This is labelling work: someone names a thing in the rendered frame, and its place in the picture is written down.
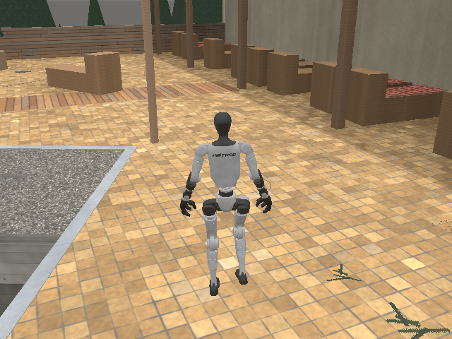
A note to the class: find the right robot upper arm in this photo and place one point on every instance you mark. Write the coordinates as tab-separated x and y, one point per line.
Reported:
250	160

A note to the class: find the left robot forearm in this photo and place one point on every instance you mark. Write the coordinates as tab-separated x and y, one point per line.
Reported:
189	188

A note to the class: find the right robot forearm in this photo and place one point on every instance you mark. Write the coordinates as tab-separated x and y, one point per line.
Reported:
261	187

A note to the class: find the left robot hand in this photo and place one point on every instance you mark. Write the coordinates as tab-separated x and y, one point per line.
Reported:
184	206

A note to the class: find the right robot hand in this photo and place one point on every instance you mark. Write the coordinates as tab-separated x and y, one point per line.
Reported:
266	201

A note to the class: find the left robot foot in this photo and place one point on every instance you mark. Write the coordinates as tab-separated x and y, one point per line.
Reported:
214	289

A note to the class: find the robot left shin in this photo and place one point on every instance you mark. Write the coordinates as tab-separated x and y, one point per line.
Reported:
212	257

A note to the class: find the left robot upper arm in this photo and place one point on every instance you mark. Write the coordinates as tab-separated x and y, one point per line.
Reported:
201	151

